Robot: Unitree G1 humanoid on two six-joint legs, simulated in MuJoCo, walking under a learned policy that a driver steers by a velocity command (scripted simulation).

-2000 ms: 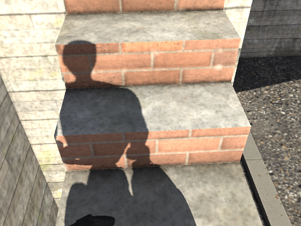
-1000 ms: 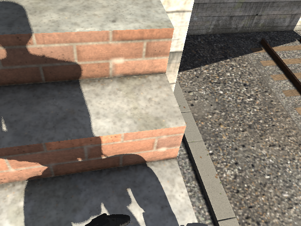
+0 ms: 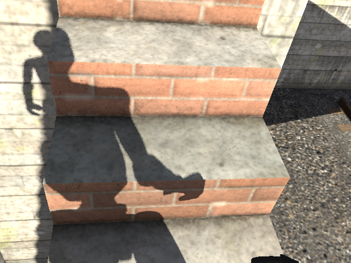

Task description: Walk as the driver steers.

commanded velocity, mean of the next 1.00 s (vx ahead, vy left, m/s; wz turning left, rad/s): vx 0.50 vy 0.00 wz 0.00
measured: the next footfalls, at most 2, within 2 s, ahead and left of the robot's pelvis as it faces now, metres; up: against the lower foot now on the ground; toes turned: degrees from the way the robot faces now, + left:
right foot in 0.68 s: +0.20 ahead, -0.08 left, +0.00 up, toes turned -2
left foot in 1.04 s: +0.44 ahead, +0.14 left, +0.19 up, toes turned +3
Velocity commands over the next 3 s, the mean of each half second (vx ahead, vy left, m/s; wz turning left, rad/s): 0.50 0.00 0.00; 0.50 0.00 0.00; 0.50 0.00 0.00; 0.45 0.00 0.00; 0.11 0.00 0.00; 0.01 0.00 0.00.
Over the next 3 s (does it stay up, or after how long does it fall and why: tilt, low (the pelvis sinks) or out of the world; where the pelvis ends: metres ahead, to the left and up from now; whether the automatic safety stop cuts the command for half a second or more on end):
stays up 0.88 0.04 0.75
